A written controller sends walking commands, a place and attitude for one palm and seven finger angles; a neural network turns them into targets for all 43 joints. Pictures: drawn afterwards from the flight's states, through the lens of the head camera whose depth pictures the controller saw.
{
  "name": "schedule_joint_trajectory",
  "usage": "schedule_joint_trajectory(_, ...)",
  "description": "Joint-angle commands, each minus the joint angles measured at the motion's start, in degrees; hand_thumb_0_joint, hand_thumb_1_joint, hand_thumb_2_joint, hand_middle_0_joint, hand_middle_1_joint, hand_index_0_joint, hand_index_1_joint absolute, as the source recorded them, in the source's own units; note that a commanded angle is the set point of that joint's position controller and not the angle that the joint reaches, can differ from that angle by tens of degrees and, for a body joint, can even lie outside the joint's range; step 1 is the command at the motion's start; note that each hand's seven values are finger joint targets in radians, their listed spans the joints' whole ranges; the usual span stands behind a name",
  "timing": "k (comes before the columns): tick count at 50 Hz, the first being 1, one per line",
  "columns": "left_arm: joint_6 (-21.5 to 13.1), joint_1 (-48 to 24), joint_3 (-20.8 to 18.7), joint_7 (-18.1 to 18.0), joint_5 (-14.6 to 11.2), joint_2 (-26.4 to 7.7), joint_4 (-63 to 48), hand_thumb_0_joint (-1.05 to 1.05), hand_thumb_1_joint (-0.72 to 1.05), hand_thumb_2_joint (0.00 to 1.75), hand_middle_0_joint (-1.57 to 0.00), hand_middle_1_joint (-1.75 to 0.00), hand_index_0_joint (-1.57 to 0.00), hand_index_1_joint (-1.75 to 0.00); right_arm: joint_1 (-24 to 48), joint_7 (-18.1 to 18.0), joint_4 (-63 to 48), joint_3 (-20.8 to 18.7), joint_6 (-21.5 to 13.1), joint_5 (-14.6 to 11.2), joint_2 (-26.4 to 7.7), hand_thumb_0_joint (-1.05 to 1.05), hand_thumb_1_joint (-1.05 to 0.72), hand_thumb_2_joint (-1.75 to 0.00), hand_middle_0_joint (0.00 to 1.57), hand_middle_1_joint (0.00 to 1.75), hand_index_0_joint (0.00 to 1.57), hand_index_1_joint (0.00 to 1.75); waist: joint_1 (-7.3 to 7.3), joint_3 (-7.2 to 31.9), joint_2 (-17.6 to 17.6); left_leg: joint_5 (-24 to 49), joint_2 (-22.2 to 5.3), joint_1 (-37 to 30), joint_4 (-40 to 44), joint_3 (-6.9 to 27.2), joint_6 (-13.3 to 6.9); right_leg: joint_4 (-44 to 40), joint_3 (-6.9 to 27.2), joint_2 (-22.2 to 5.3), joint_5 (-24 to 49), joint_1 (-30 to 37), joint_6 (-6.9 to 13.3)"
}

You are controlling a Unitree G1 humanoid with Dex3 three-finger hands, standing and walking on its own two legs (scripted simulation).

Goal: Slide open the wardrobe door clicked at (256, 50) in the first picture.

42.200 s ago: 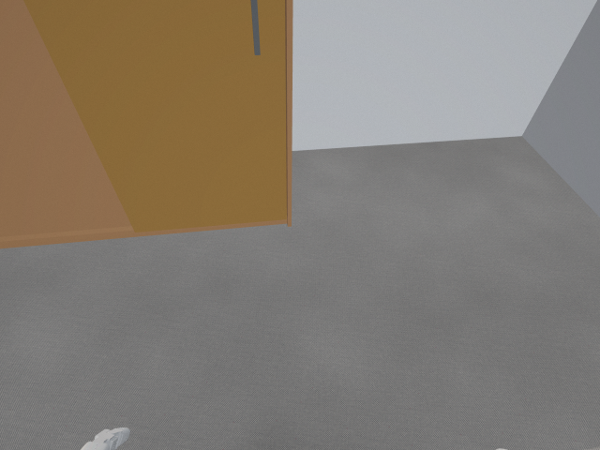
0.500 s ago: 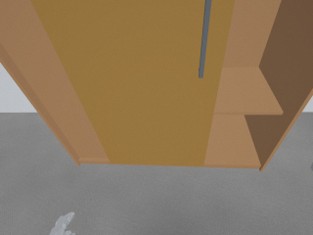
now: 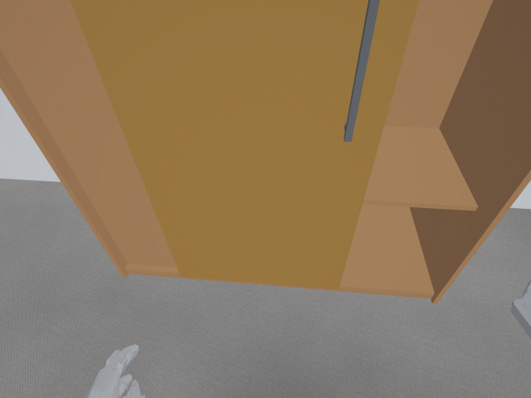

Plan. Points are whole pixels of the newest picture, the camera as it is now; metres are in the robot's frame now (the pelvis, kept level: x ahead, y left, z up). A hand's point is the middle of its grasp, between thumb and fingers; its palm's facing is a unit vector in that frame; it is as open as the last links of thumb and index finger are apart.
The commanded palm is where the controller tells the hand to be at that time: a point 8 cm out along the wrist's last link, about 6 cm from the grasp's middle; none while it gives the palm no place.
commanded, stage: stop stepping back and stand still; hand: right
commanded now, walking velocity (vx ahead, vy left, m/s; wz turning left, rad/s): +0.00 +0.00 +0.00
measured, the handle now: (360, 63) +0.67 -0.17 +0.21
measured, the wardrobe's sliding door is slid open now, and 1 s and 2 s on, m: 0.38 0.38 0.38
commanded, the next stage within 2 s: let the arm hang, fingers relaxed in 0.36 s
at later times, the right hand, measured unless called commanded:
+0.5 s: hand (492, 288) +0.23 -0.26 +0.13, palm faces +0.33 +0.82 -0.46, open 7.4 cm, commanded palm none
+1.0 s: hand out of the picture -0.05 -0.22 -0.16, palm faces +0.02 +0.98 -0.21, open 7.3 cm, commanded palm none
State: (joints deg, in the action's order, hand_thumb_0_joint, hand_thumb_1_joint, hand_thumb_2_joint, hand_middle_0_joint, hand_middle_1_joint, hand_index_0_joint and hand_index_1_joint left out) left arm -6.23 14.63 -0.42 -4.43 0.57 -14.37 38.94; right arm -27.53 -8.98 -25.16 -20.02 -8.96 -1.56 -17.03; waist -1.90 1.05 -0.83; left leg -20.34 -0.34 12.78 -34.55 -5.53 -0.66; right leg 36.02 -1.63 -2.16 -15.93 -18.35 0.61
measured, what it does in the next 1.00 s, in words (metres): stands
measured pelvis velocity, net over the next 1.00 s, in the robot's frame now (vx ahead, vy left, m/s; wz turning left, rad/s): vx -0.02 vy -0.01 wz -0.04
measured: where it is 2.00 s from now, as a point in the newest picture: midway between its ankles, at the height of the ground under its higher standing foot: outside the picture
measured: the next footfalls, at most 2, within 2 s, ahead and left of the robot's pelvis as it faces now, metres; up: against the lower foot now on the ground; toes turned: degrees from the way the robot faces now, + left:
none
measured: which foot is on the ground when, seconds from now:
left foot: down 0.00-1.00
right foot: down 0.00-1.00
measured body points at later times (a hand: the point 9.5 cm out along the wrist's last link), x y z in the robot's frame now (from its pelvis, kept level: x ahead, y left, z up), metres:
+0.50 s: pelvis +0.02 +0.00 +0.01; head +0.04 -0.01 +0.46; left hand +0.19 +0.24 -0.08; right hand +0.20 -0.30 +0.15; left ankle -0.01 +0.11 -0.72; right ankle +0.03 -0.11 -0.72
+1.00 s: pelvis -0.02 -0.01 +0.01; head +0.00 -0.03 +0.46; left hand +0.01 +0.25 -0.13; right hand -0.05 -0.27 -0.15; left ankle -0.01 +0.11 -0.72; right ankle +0.03 -0.11 -0.72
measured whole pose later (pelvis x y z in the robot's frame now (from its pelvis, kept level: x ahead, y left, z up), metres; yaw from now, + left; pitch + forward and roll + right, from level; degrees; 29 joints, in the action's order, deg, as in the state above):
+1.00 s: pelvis -0.02 -0.01 +0.01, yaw -2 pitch -1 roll +2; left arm 2.0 14.0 -0.1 -0.6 1.4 -13.5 59.5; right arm -17.5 0.4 61.4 0.1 1.4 1.2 -14.2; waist -0.6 -3.8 -0.3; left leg -13.4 -0.4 11.4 -25.3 -4.9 -0.2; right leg 28.5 -0.2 0.0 -9.9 -18.0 1.7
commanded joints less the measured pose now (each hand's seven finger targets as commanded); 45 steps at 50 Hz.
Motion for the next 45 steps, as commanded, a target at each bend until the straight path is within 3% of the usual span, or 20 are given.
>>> schedule_joint_trajectory(1,-5.4,-8.2,-2.3,-0.5,0.0,-5.2,-11.1,0.00,0.90,0.90,-0.20,-0.30,-0.20,-0.30,10.7,-1.8,-24.2,-10.0,-7.7,0.8,-18.9,0.00,-0.90,-0.90,0.20,0.30,0.20,0.30,0.59,0.1,19.1,-4.1,0.7,8.0,-6.2,4.1,1.1,-19.8,20.0,-13.1,4.3,5.4,6.0)
schedule_joint_trajectory(2,-5.5,-8.0,-2.4,-0.3,-0.1,-4.9,-10.4,0.00,0.90,0.90,-0.20,-0.30,-0.20,-0.30,7.5,-1.5,-20.2,-10.7,-7.6,0.8,-18.4,0.00,-0.90,-0.90,0.20,0.30,0.20,0.30,0.82,-0.9,16.9,-5.4,0.7,3.5,-5.4,4.5,1.0,-20.7,17.3,-12.5,-1.7,0.1,5.8)
schedule_joint_trajectory(4,-5.6,-7.3,-1.7,-0.1,0.1,-4.1,-10.9,0.00,0.90,0.90,-0.20,-0.30,-0.20,-0.30,4.9,-1.5,-18.8,-13.4,-7.5,0.7,-19.3,0.00,-0.90,-0.90,0.20,0.30,0.20,0.30,0.60,-1.9,17.3,0.8,-0.2,-1.1,1.6,3.4,1.0,-18.7,14.4,-10.8,4.4,-1.8,5.2)
schedule_joint_trajectory(6,-5.6,-6.3,-2.0,0.3,-0.5,-3.9,-11.3,0.00,0.90,0.90,-0.20,-0.30,-0.20,-0.30,1.4,-1.3,-15.7,-14.1,-7.8,0.5,-18.5,0.00,-0.90,-0.90,0.20,0.30,0.20,0.30,0.83,2.7,9.1,14.5,-0.6,-6.3,8.5,4.9,0.7,-10.5,7.1,-6.4,16.9,0.9,2.6)
schedule_joint_trajectory(8,-5.2,-5.1,-2.8,1.0,-1.0,-4.1,-11.8,0.00,0.90,0.90,-0.20,-0.30,-0.20,-0.30,-3.0,-0.7,-11.9,-12.6,-7.4,-0.6,-15.8,0.00,-0.90,-0.90,0.20,0.30,0.20,0.30,1.95,7.6,0.3,29.3,-4.7,-8.2,9.0,11.4,-1.4,-3.3,2.2,-2.6,19.1,3.0,-0.1)
schedule_joint_trajectory(11,-4.1,-4.5,-2.4,1.5,-1.3,-4.0,-11.5,0.00,0.90,0.90,-0.20,-0.30,-0.20,-0.30,-6.3,-0.3,-6.7,-10.5,-6.2,-1.3,-13.8,0.00,-0.90,-0.90,0.20,0.30,0.20,0.30,2.63,9.2,-4.0,42.3,-8.5,-9.8,8.2,13.0,-2.4,-1.4,0.4,-1.2,18.2,2.1,-0.8)
schedule_joint_trajectory(15,-3.2,-6.8,-2.1,0.6,-1.1,-4.5,-11.9,0.00,0.90,0.90,-0.20,-0.30,-0.20,-0.30,-3.9,-0.2,-8.8,-10.9,-5.4,-1.4,-15.9,0.00,-0.90,-0.90,0.20,0.30,0.20,0.30,2.02,8.9,-1.6,35.6,-5.4,-6.9,7.9,8.5,0.3,-6.3,1.4,-2.8,24.0,6.2,0.3)
schedule_joint_trajectory(20,-3.2,-8.0,-1.6,-0.5,-0.8,-4.4,-12.6,0.00,0.90,0.90,-0.20,-0.30,-0.20,-0.30,2.4,-0.5,-17.3,-11.3,-6.1,-0.8,-18.9,0.00,-0.90,-0.90,0.20,0.30,0.20,0.30,1.48,8.3,4.4,29.8,-3.9,-5.7,7.8,7.6,0.5,-7.9,2.8,-3.4,26.4,8.1,0.8)
schedule_joint_trajectory(22,-3.6,-7.5,-1.5,-0.5,-0.7,-4.1,-12.7,0.00,0.90,0.90,-0.20,-0.30,-0.20,-0.30,1.8,-0.7,-17.3,-10.6,-6.4,-0.7,-17.7,0.00,-0.90,-0.90,0.20,0.30,0.20,0.30,1.24,7.5,5.9,25.6,-3.3,-6.2,8.2,7.3,0.4,-9.1,3.3,-3.4,23.7,7.0,0.8)
schedule_joint_trajectory(23,-4.9,-11.1,-4.5,4.8,-1.1,-15.5,-0.3,0.00,0.90,0.90,-0.20,-0.30,-0.20,-0.30,2.4,7.0,30.8,14.6,2.9,3.1,-7.0,0.00,-0.90,-0.90,0.20,0.30,0.20,0.30,3.98,2.6,5.1,31.7,-8.3,1.4,0.8,4.2,-0.7,-1.0,3.9,-4.8,30.6,3.3,1.0)
schedule_joint_trajectory(24,-0.6,-7.1,-4.9,4.9,-1.2,-14.1,-0.8,0.00,0.90,0.90,-0.20,-0.30,-0.20,-0.30,3.4,8.2,32.4,12.7,7.5,3.0,-8.0,0.00,-0.90,-0.90,0.20,0.30,0.20,0.30,3.15,5.2,6.3,22.2,-7.4,1.9,2.7,6.4,-1.0,-3.8,4.3,-5.5,25.0,3.5,1.1)
schedule_joint_trajectory(26,1.1,-7.1,-4.3,4.7,-0.5,-13.5,-0.4,0.00,0.90,0.90,-0.20,-0.30,-0.20,-0.30,4.9,8.9,35.3,13.3,8.5,3.2,-6.7,0.00,-0.90,-0.90,0.20,0.30,0.20,0.30,2.30,4.4,6.4,7.5,-4.8,2.9,-0.1,4.3,-0.7,-6.5,8.0,-7.7,16.5,-2.0,3.3)
schedule_joint_trajectory(28,2.5,-8.1,-3.1,4.6,0.2,-13.4,-1.0,0.00,0.90,0.90,-0.20,-0.30,-0.20,-0.30,7.9,9.1,40.8,13.9,8.4,3.2,-7.9,0.00,-0.90,-0.90,0.20,0.30,0.20,0.30,1.44,2.6,0.7,5.3,-3.3,-0.1,-0.5,4.3,-0.8,-9.4,11.7,-7.6,14.2,-6.4,5.1)
schedule_joint_trajectory(30,3.1,-8.1,-2.8,4.6,0.7,-13.0,0.5,0.00,0.90,0.90,-0.20,-0.30,-0.20,-0.30,10.5,9.1,47.6,14.8,7.9,3.6,-9.1,0.00,-0.90,-0.90,0.20,0.30,0.20,0.30,1.46,4.6,-8.0,9.7,-5.1,-1.5,3.4,6.5,-1.7,-7.3,9.9,-5.4,14.9,-4.0,3.6)
schedule_joint_trajectory(32,4.1,-7.1,-2.3,4.4,0.7,-11.3,2.6,0.00,0.90,0.90,-0.20,-0.30,-0.20,-0.30,13.1,9.0,54.2,15.7,8.0,3.5,-9.2,0.00,-0.90,-0.90,0.20,0.30,0.20,0.30,2.50,5.6,-11.8,13.2,-9.2,0.4,7.2,9.7,-3.3,-3.6,6.5,-2.0,13.0,-0.4,1.9)
schedule_joint_trajectory(34,5.2,-6.1,-1.8,4.3,1.0,-9.5,4.6,0.00,0.90,0.90,-0.20,-0.30,-0.20,-0.30,15.5,8.7,59.6,16.9,8.4,3.1,-8.6,0.00,-0.90,-0.90,0.20,0.30,0.20,0.30,3.34,4.8,-9.3,13.6,-11.0,3.0,9.5,10.9,-4.5,-2.7,4.4,-0.2,10.6,2.7,0.9)
schedule_joint_trajectory(37,5.8,-6.9,-1.3,4.2,1.2,-9.4,7.6,0.00,0.90,0.90,-0.20,-0.30,-0.20,-0.30,16.0,8.4,66.2,17.8,8.8,2.7,-7.6,0.00,-0.90,-0.90,0.20,0.30,0.20,0.30,3.13,3.2,5.1,8.3,-7.6,2.8,9.2,8.7,-2.4,-8.3,6.9,-2.6,12.2,4.6,1.3)
schedule_joint_trajectory(39,6.2,-7.6,-1.1,4.0,1.1,-9.3,9.5,0.00,0.90,0.90,-0.20,-0.30,-0.20,-0.30,14.2,8.4,70.8,18.1,9.1,2.5,-7.0,0.00,-0.90,-0.90,0.20,0.30,0.20,0.30,2.04,0.6,10.6,2.4,-5.6,0.0,10.9,8.0,-1.6,-12.5,8.7,-3.4,5.0,0.4,2.0)
schedule_joint_trajectory(44,6.6,-4.7,-1.5,3.4,0.8,-8.7,14.1,0.00,0.90,0.90,-0.20,-0.30,-0.20,-0.30,13.2,8.5,78.6,17.9,8.7,2.4,-6.5,0.00,-0.90,-0.90,0.20,0.30,0.20,0.30,2.32,-0.6,9.3,-2.0,-6.0,-0.1,15.5,8.8,-2.5,-14.4,8.4,-2.7,-3.6,0.8,1.4)
schedule_joint_trajectory(45,6.6,-4.2,-1.8,3.3,0.7,-9.3,14.5,0.00,0.90,0.90,-0.20,-0.30,-0.20,-0.30,13.2,8.5,79.5,17.8,8.5,2.5,-6.9,0.00,-0.90,-0.90,0.20,0.30,0.20,0.30,2.35,-0.9,6.8,-1.9,-6.0,0.2,16.5,8.7,-2.5,-14.3,8.4,-3.1,-3.0,1.8,1.5)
